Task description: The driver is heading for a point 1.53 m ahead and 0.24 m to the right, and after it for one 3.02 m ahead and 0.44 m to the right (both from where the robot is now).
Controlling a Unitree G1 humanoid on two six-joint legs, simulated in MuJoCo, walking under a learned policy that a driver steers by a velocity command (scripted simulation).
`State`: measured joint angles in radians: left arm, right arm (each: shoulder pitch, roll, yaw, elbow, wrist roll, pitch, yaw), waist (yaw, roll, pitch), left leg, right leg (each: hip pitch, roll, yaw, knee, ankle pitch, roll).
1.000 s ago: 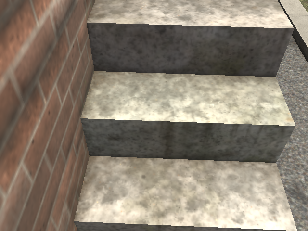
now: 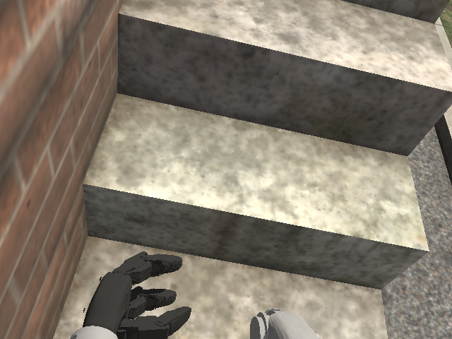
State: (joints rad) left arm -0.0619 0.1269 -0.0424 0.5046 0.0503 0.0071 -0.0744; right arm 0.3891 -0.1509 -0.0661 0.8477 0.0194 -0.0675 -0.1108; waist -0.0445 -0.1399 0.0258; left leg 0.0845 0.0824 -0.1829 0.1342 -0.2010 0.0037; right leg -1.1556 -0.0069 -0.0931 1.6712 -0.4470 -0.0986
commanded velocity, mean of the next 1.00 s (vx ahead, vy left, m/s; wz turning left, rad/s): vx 0.98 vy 0.00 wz -0.32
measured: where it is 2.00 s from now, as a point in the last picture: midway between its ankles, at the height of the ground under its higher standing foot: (309, 9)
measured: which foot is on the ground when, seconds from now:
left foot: down 0.00-0.08, up 0.10-0.40, down 0.42-0.72, up 0.74-1.00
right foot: up 0.00-0.08, down 0.10-0.42, up 0.44-0.68, down 0.70-1.00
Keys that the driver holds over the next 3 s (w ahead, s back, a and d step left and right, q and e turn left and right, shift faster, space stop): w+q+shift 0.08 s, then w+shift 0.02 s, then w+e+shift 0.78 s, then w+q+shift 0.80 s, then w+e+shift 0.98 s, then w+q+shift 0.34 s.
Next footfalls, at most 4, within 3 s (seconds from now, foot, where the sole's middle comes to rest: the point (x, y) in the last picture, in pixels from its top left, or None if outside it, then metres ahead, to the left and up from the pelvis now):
0.10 right None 0.13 -0.13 -0.60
0.42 left None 0.15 0.12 -0.60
0.70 right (284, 325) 0.37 -0.19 -0.40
1.20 left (270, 178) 0.60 -0.13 -0.21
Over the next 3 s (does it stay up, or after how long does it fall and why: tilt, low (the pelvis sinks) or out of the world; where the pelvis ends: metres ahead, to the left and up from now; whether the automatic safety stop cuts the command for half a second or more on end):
stays up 1.18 -0.26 0.93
